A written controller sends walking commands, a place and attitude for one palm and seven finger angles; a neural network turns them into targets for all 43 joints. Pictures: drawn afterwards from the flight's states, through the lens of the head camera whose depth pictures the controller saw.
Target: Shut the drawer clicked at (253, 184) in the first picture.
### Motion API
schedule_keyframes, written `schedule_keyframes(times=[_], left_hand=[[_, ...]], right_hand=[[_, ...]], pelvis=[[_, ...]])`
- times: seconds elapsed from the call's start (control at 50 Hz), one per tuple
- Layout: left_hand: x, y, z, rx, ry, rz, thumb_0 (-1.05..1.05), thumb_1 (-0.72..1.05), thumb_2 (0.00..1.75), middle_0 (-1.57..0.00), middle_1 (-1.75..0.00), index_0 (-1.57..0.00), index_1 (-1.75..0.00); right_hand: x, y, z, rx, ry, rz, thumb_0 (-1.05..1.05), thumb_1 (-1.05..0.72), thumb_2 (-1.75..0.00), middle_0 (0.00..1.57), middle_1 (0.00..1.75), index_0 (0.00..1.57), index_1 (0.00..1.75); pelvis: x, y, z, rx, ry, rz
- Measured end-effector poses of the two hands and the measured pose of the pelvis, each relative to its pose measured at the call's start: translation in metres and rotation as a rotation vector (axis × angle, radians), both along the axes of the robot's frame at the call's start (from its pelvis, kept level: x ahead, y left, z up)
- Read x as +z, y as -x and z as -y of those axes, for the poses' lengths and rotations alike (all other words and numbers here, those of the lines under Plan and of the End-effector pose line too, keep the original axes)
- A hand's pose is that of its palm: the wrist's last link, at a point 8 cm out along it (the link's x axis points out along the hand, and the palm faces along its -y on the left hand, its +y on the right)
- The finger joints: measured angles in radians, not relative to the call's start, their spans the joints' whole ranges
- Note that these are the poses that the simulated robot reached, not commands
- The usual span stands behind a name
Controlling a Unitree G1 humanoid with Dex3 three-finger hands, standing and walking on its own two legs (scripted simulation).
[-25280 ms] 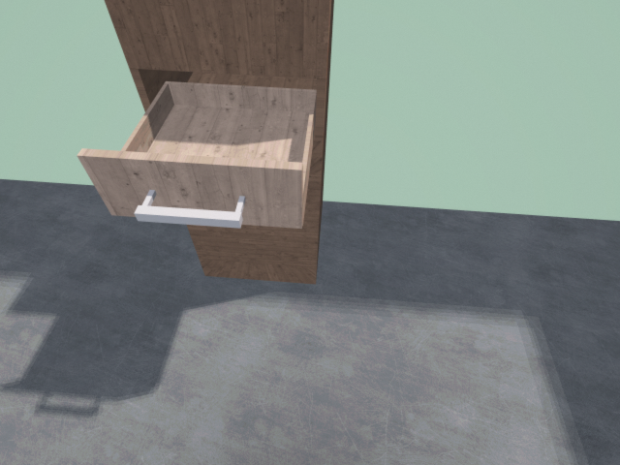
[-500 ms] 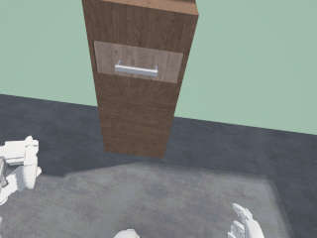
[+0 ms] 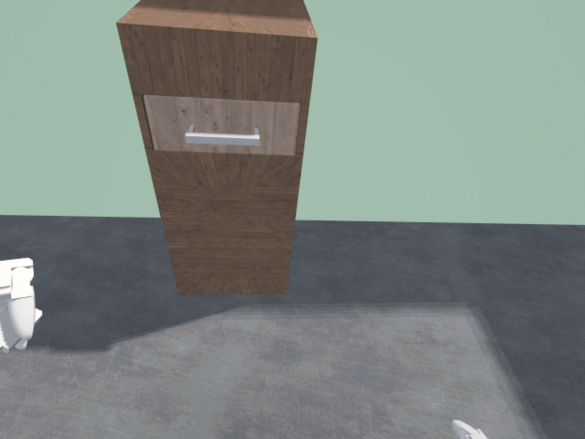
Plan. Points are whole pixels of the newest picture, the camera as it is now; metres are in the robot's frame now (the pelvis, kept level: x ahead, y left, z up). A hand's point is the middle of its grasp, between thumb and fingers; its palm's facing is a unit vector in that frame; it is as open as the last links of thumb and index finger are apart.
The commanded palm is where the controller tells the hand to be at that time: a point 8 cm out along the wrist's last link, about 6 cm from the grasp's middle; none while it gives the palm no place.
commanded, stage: stop stepping back and stand still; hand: left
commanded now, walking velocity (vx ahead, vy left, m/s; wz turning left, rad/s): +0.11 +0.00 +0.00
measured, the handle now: (223, 134) +0.82 +0.23 +0.00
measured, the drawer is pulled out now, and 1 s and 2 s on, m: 0.00 0.00 0.00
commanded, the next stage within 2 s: let the arm hang, fingers relaxed in 0.66 s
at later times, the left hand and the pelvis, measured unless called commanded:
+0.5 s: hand (70, 287) +0.22 +0.26 +0.15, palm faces +0.41 -0.78 -0.47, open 3.3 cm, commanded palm +0.16 +0.29 +0.19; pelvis +0.04 +0.01 +0.01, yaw +2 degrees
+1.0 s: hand out of the picture +0.12 +0.23 -0.13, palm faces +0.06 -0.96 -0.28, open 3.1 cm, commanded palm none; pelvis +0.02 +0.01 +0.00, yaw +4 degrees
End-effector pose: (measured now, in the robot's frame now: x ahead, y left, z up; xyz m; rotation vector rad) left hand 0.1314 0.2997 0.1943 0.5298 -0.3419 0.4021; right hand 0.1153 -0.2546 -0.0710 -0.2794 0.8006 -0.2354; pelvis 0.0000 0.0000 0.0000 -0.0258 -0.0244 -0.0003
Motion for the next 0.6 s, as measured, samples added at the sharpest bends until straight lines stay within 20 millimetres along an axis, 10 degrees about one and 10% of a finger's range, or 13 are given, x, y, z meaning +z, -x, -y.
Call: schedule_keyframes(times=[0.1,0.26,0.46,0.6], left_hand=[[-0.023,-0.018,0.001,0.002,0.111,0.015,0.02,0.89,0.90,-1.41,-1.60,-1.41,-1.60],[0.015,-0.021,0.030,-0.095,-0.096,-0.036,0.02,0.89,0.90,-1.41,-1.60,-1.41,-1.60],[-0.014,-0.040,0.000,0.062,0.022,-0.174,0.01,0.89,0.90,-1.41,-1.60,-1.41,-1.60],[-0.007,-0.068,0.017,-0.039,0.003,-0.159,0.02,0.89,0.90,-1.41,-1.60,-1.41,-1.60]], right_hand=[[0.000,-0.016,-0.011,0.012,0.006,0.094,0.01,-0.91,-0.90,0.20,0.30,0.20,0.30],[-0.004,-0.035,-0.044,0.102,-0.135,0.089,0.01,-0.91,-0.90,0.20,0.30,0.20,0.30],[-0.014,-0.065,-0.034,0.086,-0.094,-0.015,0.01,-0.91,-0.90,0.20,0.30,0.20,0.30],[0.006,-0.100,-0.034,0.107,-0.081,0.073,0.01,-0.91,-0.90,0.20,0.30,0.20,0.30]], pelvis=[[-0.009,-0.001,-0.010,0.008,-0.027,0.022],[0.000,-0.006,0.003,0.027,-0.019,-0.009],[0.006,-0.039,-0.008,0.034,-0.032,-0.036],[0.009,-0.045,-0.007,0.033,-0.032,-0.038]])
